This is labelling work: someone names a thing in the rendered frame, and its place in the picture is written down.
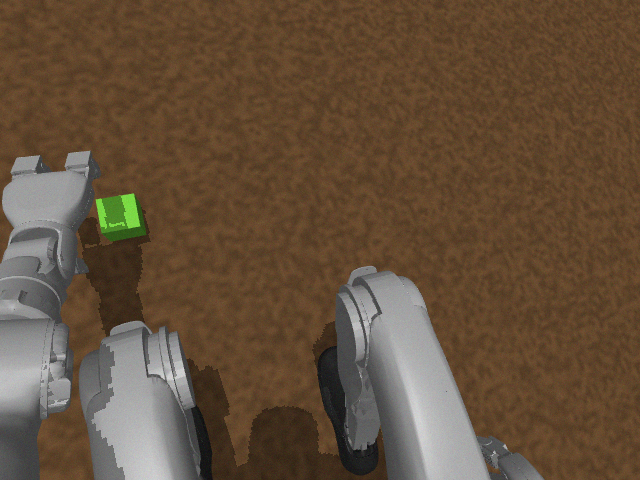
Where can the left robot hand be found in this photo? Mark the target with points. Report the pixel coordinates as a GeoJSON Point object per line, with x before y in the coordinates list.
{"type": "Point", "coordinates": [38, 194]}

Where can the right robot hand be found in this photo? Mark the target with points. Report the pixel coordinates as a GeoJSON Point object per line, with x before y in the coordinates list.
{"type": "Point", "coordinates": [512, 466]}

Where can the left robot arm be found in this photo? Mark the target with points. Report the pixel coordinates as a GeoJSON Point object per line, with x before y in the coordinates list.
{"type": "Point", "coordinates": [36, 363]}

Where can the cube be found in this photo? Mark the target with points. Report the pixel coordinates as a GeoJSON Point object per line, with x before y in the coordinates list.
{"type": "Point", "coordinates": [120, 217]}

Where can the right robot foot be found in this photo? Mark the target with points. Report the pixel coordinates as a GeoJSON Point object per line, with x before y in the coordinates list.
{"type": "Point", "coordinates": [355, 461]}

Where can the left robot foot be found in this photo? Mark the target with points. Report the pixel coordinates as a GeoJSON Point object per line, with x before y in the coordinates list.
{"type": "Point", "coordinates": [204, 444]}

